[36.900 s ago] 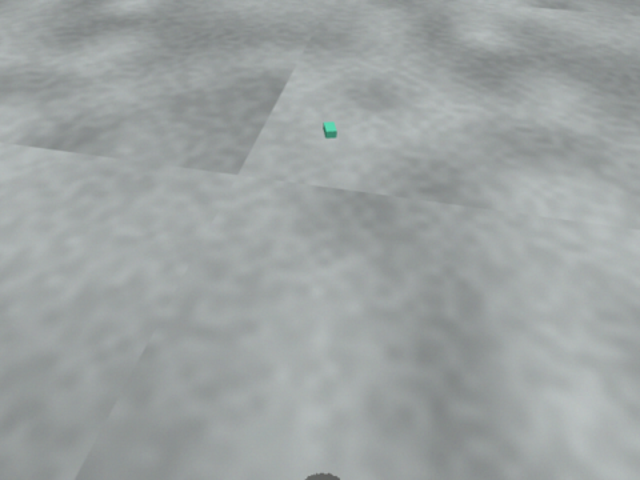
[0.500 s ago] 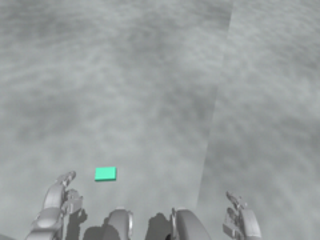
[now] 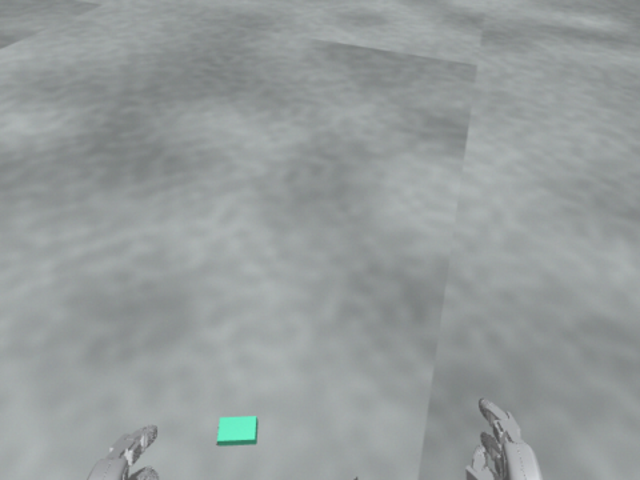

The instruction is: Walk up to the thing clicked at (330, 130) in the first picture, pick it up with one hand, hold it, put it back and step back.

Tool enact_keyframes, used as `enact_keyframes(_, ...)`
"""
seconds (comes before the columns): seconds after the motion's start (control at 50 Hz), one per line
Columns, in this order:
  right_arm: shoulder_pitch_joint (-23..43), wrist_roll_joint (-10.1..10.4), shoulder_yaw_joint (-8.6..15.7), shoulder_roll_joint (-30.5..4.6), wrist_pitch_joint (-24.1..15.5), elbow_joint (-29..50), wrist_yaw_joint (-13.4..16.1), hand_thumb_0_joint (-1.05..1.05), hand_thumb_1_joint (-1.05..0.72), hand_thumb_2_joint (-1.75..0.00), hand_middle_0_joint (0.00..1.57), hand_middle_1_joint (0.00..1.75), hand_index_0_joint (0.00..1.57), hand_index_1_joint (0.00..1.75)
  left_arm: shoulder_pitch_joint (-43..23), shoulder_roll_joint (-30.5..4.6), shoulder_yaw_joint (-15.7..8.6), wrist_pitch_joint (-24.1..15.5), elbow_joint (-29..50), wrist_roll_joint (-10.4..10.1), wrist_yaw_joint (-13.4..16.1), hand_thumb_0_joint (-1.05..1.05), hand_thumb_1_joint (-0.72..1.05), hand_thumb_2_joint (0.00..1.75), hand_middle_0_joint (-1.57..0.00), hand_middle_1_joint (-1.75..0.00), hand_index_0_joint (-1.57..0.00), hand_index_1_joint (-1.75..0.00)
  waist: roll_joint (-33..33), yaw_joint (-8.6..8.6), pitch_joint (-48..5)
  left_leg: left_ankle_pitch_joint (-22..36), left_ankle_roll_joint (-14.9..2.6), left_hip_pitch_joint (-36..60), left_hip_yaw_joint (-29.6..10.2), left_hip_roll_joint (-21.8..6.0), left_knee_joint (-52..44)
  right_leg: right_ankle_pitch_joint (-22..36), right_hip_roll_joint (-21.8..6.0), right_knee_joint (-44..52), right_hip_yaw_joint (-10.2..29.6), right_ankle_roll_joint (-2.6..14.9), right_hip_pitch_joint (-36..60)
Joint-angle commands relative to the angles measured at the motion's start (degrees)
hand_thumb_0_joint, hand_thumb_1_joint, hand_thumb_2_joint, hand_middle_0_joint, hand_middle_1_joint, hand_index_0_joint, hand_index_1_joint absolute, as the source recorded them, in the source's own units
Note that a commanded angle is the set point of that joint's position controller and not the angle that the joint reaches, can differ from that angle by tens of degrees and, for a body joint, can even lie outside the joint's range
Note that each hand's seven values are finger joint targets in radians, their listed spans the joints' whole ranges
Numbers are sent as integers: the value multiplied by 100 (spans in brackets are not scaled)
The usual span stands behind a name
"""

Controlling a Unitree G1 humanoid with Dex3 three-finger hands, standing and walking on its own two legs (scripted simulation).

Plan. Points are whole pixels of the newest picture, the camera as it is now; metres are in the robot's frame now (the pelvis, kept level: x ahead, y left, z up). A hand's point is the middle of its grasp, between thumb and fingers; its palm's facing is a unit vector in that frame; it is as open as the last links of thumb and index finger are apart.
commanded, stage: home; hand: left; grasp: from above
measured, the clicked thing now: (238, 430) +0.44 +0.20 -0.69
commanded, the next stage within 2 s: stand in 1.88 s
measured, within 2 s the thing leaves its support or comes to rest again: neither
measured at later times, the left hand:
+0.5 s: hand out of the picture +0.16 +0.18 -0.05, palm faces +0.05 -0.98 -0.19, open 7.4 cm
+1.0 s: hand out of the picture +0.16 +0.18 -0.05, palm faces +0.04 -0.98 -0.19, open 7.4 cm
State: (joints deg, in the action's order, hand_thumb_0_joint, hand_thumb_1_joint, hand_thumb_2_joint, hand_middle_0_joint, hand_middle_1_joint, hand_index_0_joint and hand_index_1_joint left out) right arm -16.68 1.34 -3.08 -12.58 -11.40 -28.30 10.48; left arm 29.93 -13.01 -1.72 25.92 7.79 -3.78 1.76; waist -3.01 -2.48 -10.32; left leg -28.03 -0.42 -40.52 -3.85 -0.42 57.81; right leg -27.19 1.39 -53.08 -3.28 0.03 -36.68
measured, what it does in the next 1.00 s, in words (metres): stands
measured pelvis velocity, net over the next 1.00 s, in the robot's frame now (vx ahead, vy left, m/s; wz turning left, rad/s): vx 0.00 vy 0.00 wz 0.00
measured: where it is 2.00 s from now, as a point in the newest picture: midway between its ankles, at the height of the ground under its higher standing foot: outside the picture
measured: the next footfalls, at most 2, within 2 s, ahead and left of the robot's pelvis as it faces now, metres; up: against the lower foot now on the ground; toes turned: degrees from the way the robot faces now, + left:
none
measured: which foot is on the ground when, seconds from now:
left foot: down 0.00-1.00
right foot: down 0.00-1.00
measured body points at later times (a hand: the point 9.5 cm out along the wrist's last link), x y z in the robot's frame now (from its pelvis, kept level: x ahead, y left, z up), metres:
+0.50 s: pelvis +0.00 +0.00 +0.00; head +0.02 +0.01 +0.45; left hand +0.16 +0.23 -0.03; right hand +0.15 -0.24 -0.06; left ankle +0.01 +0.11 -0.68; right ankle -0.01 -0.12 -0.68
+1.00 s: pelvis +0.00 +0.00 +0.00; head +0.01 +0.00 +0.45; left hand +0.15 +0.23 -0.03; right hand +0.16 -0.24 -0.06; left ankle +0.01 +0.11 -0.68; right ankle -0.01 -0.12 -0.68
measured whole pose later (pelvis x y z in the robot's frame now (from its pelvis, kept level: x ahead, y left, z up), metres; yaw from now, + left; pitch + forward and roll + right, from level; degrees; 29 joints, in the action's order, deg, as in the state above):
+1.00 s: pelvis +0.00 +0.00 +0.00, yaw +0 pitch +10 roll -3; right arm -16.7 0.8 -2.7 -12.7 -12.7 -30.0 10.0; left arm 28.7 -13.0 -1.6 25.5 6.5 -3.4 0.9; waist -2.5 -2.1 -9.1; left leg -28.0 -0.2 -39.9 -3.6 -0.5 58.1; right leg -27.4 1.4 -53.9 -3.0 0.2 -36.4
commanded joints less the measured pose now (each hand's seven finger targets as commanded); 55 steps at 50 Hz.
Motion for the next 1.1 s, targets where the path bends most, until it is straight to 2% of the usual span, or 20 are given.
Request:
enact_keyframes(0.0, 318, -58, 341, -706, -405, 789, 68, 0, -90, -90, 20, 30, 20, 30, -315, -556, -274, -293, 1018, 70, -20, 0, 90, 90, -20, -30, -20, -30, 77, -88, -197, 1070, -91, 616, 105, 79, -964, 976, 40, 860, -35, 33, 187)
enact_keyframes(0.04, 316, -69, 362, -713, -428, 787, 52, 0, -90, -90, 20, 30, 20, 30, -221, -603, -336, -310, 1071, 86, -25, 0, 90, 90, -20, -30, -20, -30, -84, -24, -334, 1342, -54, 723, 74, 69, -965, 1177, 49, 773, -58, 49, 255)
enact_keyframes(0.08, 327, -67, 355, -718, -437, 803, 48, 0, -90, -90, 20, 30, 20, 30, -266, -610, -310, -327, 1092, 91, -16, 0, 90, 90, -20, -30, -20, -30, 5, -56, -363, 1429, -73, 732, 80, 87, -911, 1289, 39, 793, -32, 34, 288)
enact_keyframes(0.12, 306, -75, 355, -709, -452, 746, 43, 0, -90, -90, 20, 30, 20, 30, -227, -610, -356, -347, 1078, 99, -10, 0, 90, 90, -20, -30, -20, -30, -116, -9, -467, 1553, -49, 794, 78, 88, -908, 1374, 33, 727, -14, 60, 361)
enact_keyframes(0.14, 328, -77, 362, -716, -446, 725, 37, 0, -90, -90, 20, 30, 20, 30, -232, -587, -281, -357, 1078, 107, -20, 0, 90, 90, -20, -30, -20, -30, -183, -31, -497, 1701, -27, 872, 40, 62, -930, 1443, 44, 681, -39, 71, 337)
enact_keyframes(0.18, 337, -78, 364, -714, -435, 747, 42, 0, -90, -90, 20, 30, 20, 30, -188, -629, -344, -358, 1089, 109, 17, 0, 90, 90, -20, -30, -20, -30, -67, 1, -509, 1827, -43, 859, 51, 70, -876, 1592, 44, 704, -37, 52, 410)
enact_keyframes(0.24, 373, -78, 339, -692, -420, 744, 38, 0, -90, -90, 20, 30, 20, 30, -229, -591, -294, -350, 1011, 109, 23, 0, 90, 90, -20, -30, -20, -30, -22, 4, -354, 1556, -64, 755, 73, 86, -923, 1417, 28, 781, -19, 43, 372)
enact_keyframes(0.32, 344, -82, 363, -715, -439, 720, 37, 0, -90, -90, 20, 30, 20, 30, -178, -578, -279, -335, 987, 115, 8, 0, 90, 90, -20, -30, -20, -30, -50, -3, -435, 1664, -51, 829, 67, 66, -918, 1475, 37, 732, -27, 49, 379)
enact_keyframes(0.38, 391, -77, 354, -709, -429, 740, 41, 0, -90, -90, 20, 30, 20, 30, -169, -598, -317, -331, 919, 89, 15, 0, 90, 90, -20, -30, -20, -30, 101, 51, -239, 1427, -71, 666, 72, 70, -938, 1295, 31, 814, -40, 31, 363)
enact_keyframes(0.42, 389, -71, 355, -702, -422, 760, 42, 0, -90, -90, 20, 30, 20, 30, -232, -623, -339, -338, 1010, 87, 26, 0, 90, 90, -20, -30, -20, -30, 108, 33, -349, 1399, -85, 668, 105, 88, -893, 1323, 7, 856, 5, 10, 414)
enact_keyframes(0.52, 402, -70, 360, -709, -432, 765, 39, 0, -90, -90, 20, 30, 20, 30, -238, -610, -337, -339, 1012, 84, 23, 0, 90, 90, -20, -30, -20, -30, 41, 59, -191, 1054, -68, 596, 76, 58, -1013, 966, 33, 858, -32, 34, 272)
enact_keyframes(0.54, 406, -71, 366, -728, -445, 777, 37, 0, -90, -90, 20, 30, 20, 30, -230, -604, -315, -333, 1015, 91, 8, 0, 90, 90, -20, -30, -20, -30, -23, 20, -194, 988, -67, 609, 57, 54, -1039, 906, 45, 836, -34, 37, 234)
enact_keyframes(0.68, 337, -67, 394, -742, -453, 741, 23, 0, -90, -90, 20, 30, 20, 30, -205, -592, -292, -359, 1039, 76, -8, 0, 90, 90, -20, -30, -20, -30, -61, 15, -418, 1464, -26, 739, 16, 23, -978, 1223, 62, 677, -42, 73, 279)
enact_keyframes(0.76, 369, -79, 389, -733, -474, 730, 36, 0, -90, -90, 20, 30, 20, 30, -232, -571, -299, -360, 932, 81, -13, 0, 90, 90, -20, -30, -20, -30, -2, 7, -253, 1111, -54, 645, 56, 28, -1003, 974, 53, 763, -22, 49, 205)
enact_keyframes(0.78, 351, -75, 398, -736, -469, 744, 35, 0, -90, -90, 20, 30, 20, 30, -309, -625, -337, -387, 1077, 68, -27, 0, 90, 90, -20, -30, -20, -30, -96, -4, -364, 1181, -45, 689, 35, 31, -1000, 1030, 47, 744, -14, 59, 241)
enact_keyframes(0.84, 375, -62, 388, -754, -480, 726, 30, 0, -90, -90, 20, 30, 20, 30, -248, -627, -323, -355, 992, 76, -28, 0, 90, 90, -20, -30, -20, -30, -77, 41, -221, 1151, -42, 657, 24, 18, -1035, 987, 51, 745, -28, 61, 224)
enact_keyframes(0.96, 378, -74, 392, -742, -479, 718, 40, 0, -90, -90, 20, 30, 20, 30, -245, -584, -299, -343, 919, 72, -32, 0, 90, 90, -20, -30, -20, -30, 111, -20, -205, 987, -76, 574, 75, 50, -968, 885, 34, 833, 0, 28, 219)
enact_keyframes(0.98, 379, -76, 385, -707, -495, 742, 41, 0, -90, -90, 20, 30, 20, 30, -205, -612, -364, -327, 978, 71, -24, 0, 90, 90, -20, -30, -20, -30, 126, 28, -332, 1102, -80, 597, 105, 66, -904, 1000, 12, 834, 29, 24, 300)
enact_keyframes(1.06, 355, -77, 402, -735, -487, 720, 49, 0, -90, -90, 20, 30, 20, 30, -194, -625, -327, -335, 951, 113, -18, 0, 90, 90, -20, -30, -20, -30, 10, -1, -333, 1166, -66, 661, 105, 56, -931, 1047, 22, 781, 32, 37, 245)
enact_keyframes(1.08, 394, -75, 386, -709, -487, 731, 49, 0, -90, -90, 20, 30, 20, 30, -312, -629, -292, -348, 1113, 108, -15, 0, 90, 90, -20, -30, -20, -30, -98, 40, -281, 1109, -59, 624, 114, 60, -946, 1007, 12, 805, 34, 38, 225)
